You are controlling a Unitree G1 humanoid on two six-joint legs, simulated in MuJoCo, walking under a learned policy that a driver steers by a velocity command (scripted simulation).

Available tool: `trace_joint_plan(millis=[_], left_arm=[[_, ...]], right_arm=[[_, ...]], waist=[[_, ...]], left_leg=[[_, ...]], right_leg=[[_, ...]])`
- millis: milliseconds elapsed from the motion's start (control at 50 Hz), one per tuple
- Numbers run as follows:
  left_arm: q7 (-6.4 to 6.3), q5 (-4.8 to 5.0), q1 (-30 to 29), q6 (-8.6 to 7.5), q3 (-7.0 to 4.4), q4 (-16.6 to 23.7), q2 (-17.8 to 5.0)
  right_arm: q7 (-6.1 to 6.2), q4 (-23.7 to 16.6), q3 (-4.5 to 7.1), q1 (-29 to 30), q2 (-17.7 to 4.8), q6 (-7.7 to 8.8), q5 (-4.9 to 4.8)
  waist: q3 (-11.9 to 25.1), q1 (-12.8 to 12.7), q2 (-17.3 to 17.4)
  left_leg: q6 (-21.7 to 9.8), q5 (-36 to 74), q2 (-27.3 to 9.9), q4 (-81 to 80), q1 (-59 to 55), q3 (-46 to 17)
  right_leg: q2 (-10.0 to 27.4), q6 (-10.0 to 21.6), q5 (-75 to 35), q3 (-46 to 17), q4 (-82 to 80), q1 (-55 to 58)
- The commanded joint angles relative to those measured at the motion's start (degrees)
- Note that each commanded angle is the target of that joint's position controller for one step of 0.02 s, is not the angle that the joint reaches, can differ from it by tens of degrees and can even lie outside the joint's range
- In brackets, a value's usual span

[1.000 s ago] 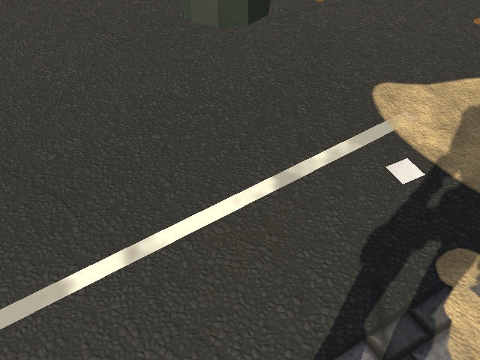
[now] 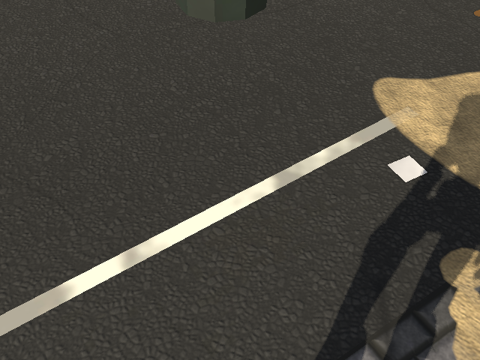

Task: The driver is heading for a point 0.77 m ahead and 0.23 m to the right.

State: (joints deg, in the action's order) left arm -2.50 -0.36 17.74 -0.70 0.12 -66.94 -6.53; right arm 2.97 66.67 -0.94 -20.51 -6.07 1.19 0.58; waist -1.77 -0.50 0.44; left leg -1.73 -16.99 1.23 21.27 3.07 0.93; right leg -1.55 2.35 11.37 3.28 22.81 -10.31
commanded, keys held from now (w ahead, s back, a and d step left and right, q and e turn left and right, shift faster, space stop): no key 0.62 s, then w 0.38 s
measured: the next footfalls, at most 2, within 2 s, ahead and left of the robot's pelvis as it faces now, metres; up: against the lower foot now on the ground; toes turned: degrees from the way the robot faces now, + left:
right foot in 0.96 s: +0.16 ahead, -0.13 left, +0.00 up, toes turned -4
left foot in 1.46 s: +0.51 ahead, +0.02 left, +0.00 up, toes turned +5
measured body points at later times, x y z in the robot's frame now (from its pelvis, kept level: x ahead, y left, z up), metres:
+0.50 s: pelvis +0.00 +0.00 +0.00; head +0.01 +0.00 +0.45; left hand -0.03 +0.21 -0.16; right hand -0.05 -0.20 -0.16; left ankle -0.06 +0.10 -0.74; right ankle +0.01 -0.09 -0.74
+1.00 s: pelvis +0.09 -0.04 -0.02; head +0.11 -0.06 +0.43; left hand +0.15 +0.21 -0.15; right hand -0.03 -0.26 -0.17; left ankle -0.06 +0.09 -0.72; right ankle +0.13 -0.12 -0.74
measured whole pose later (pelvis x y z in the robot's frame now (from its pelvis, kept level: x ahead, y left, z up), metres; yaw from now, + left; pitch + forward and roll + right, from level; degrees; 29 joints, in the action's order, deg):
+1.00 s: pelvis +0.09 -0.04 -0.02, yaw +0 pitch +0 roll +0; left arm 0.7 -1.0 13.9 -4.8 -3.6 -57.5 -10.1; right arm 0.9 66.7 2.1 -30.5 -9.7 3.4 1.0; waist -1.9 0.7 3.1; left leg -2.1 -28.1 -1.5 37.5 3.0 -0.2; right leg -0.2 4.0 15.3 6.1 35.7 -19.1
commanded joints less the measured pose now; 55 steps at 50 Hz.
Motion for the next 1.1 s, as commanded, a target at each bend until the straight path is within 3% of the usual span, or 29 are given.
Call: trace_joint_plan(millis=[20,620,660,700,740,760,800,860,900,940,960,980,1000,1020,1040,1060,1100], left_arm=[[-0.11,0.01,4.6,-0.13,-0.47,0.1,-3.7],[-0.09,0.08,5.7,-0.13,-0.29,-0.3,-3.3],[0.0,-0.04,5.5,0.04,-0.42,-0.2,-3.5],[0.42,-0.28,4.6,0.33,-1.05,0.9,-4.2],[1.3,-1.07,1.1,0.02,-0.98,3.3,-2.8],[1.69,-1.75,-1.1,-0.44,-0.81,4.9,-2.1],[2.34,-1.65,-4.6,-1.63,-1.41,7.8,-3.7],[3.34,-0.84,-6.1,-3.24,-2.38,10.5,-5.2],[3.85,-0.32,-5.0,-3.55,-2.83,11.3,-5.0],[3.88,0.12,4.9,-3.53,-3.49,8.2,-4.2],[3.39,0.05,12.8,-3.71,-4.65,5.5,-6.1],[2.49,-1.0,21.7,-4.1,-6.24,4.4,-12.1],[2.57,-0.93,25.8,-3.33,-6.54,2.6,-14.5],[2.36,-0.94,17.4,-2.79,-5.68,4.3,-12.3],[2.58,-0.78,10.7,-3.02,-5.12,6.8,-10.6],[2.74,-0.75,7.1,-3.47,-4.69,7.9,-10.1],[2.53,-0.53,6.4,-4.49,-3.45,7.7,-7.3]], right_arm=[[0.1,0.2,0.41,-5.8,-3.4,0.1,0.0],[0.02,0.0,0.27,-7.1,-3.0,0.35,-0.01],[-0.05,0.1,0.51,-8.0,-3.4,0.26,0.21],[-0.26,-0.2,1.59,-9.1,-5.5,-0.13,0.31],[-0.48,0.1,2.67,-13.0,-7.7,-0.35,0.09],[-0.51,0.2,3.14,-13.7,-8.5,-0.22,0.12],[-0.7,0.1,3.5,-14.4,-8.5,0.57,0.93],[-0.91,-0.8,3.96,-12.6,-9.1,2.08,1.1],[-1.07,-1.7,4.14,-10.2,-9.7,2.72,0.85],[-1.45,-2.9,4.19,-6.4,-10.1,3.07,0.16],[-1.83,-3.1,3.85,-6.4,-9.4,3.58,0.41],[-2.46,-5.5,2.79,-4.9,-6.1,3.96,-0.09],[-2.96,-7.1,3.05,-5.8,-5.8,4.11,0.59],[-3.34,-7.9,3.3,-3.4,-6.4,3.69,1.58],[-3.87,-8.6,3.11,-1.2,-5.7,3.84,1.49],[-4.16,-8.6,3.12,-0.8,-4.9,4.07,1.01],[-4.48,-8.2,3.53,-2.4,-5.1,3.2,1.43]], waist=[[-3.7,0.0,0.1],[-4.1,0.0,0.1],[-3.6,0.4,0.4],[-5.9,1.1,3.2],[-11.2,3.4,7.5],[-14.1,4.0,8.5],[-15.2,4.4,6.9],[-12.5,2.9,4.8],[-10.5,0.9,5.2],[-7.5,-4.3,3.5],[-3.9,-7.5,-0.3],[0.3,-11.2,-13.3],[2.1,-9.5,-18.8],[-3.0,-4.5,-9.5],[-6.1,-2.7,-3.3],[-6.3,-0.7,-1.0],[-4.9,1.5,-2.1]], left_leg=[[-1.5,10.9,-6.6,-4.0,6.1,-5.2],[-1.6,11.8,-6.7,-4.1,5.9,-5.2],[-2.4,1.9,-5.7,-5.1,5.9,-5.3],[-5.1,-15.4,-6.0,-6.0,7.3,-8.2],[-9.4,-29.6,-12.7,-12.3,6.1,-18.2],[-11.6,-30.8,-16.8,-14.4,5.8,-22.4],[-13.9,-23.7,-19.9,-15.5,2.9,-25.1],[-12.6,-10.2,-18.8,-13.6,-2.2,-20.0],[-10.8,-3.6,-16.4,-11.4,1.6,-14.8],[-8.2,3.6,-11.9,-4.1,12.7,-8.0],[-6.6,10.4,-8.6,6.0,17.7,-4.0],[-2.9,5.1,-1.4,27.0,27.0,3.6],[-2.8,-13.6,3.0,42.3,34.8,1.8],[-4.1,-9.6,-2.1,49.3,36.9,-2.3],[-4.6,-3.1,-4.4,49.3,36.5,-2.9],[-4.5,1.1,-5.9,47.0,34.2,-2.9],[-3.4,3.6,-6.7,43.6,30.8,-1.7]], right_leg=[[7.0,1.0,-9.5,-7.0,-3.0,2.1],[7.0,0.7,-9.5,-6.9,-2.6,1.9],[5.5,1.0,-0.4,-6.1,-2.0,1.2],[2.1,2.0,13.7,-3.4,3.3,-3.9],[-0.4,1.8,17.6,0.5,12.6,-15.3],[0.9,1.8,15.1,2.1,16.6,-19.4],[3.8,2.1,14.8,0.3,23.0,-25.9],[5.6,2.0,13.3,-1.1,21.4,-27.3],[3.9,2.0,9.8,0.8,16.3,-18.7],[-0.7,2.2,3.7,4.6,8.8,1.5],[-1.1,2.6,4.2,3.2,6.6,13.2],[13.6,6.5,19.4,-18.9,-5.4,21.2],[22.9,10.8,24.9,-41.0,-15.0,22.1],[22.9,10.5,29.3,-38.7,-14.7,14.9],[21.6,9.7,24.4,-32.9,-14.8,8.8],[19.1,8.8,16.9,-26.7,-15.6,5.5],[15.2,7.3,4.9,-17.8,-15.9,4.1]])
